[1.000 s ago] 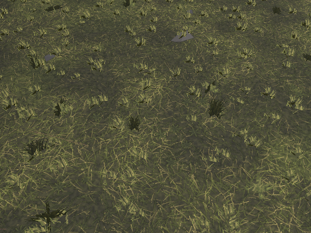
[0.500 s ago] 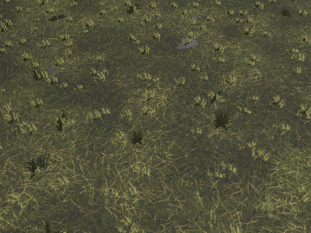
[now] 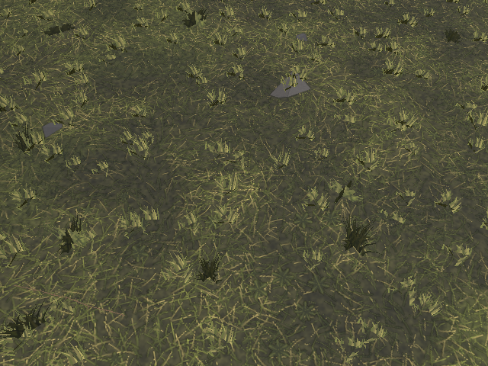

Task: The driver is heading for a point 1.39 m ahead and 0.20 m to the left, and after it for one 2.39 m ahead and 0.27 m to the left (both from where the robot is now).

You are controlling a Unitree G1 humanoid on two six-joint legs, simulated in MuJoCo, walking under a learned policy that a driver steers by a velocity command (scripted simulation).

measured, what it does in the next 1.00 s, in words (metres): walks ahead: right foot, then left foot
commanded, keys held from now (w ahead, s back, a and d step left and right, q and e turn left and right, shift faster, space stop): w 0.56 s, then w+q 0.44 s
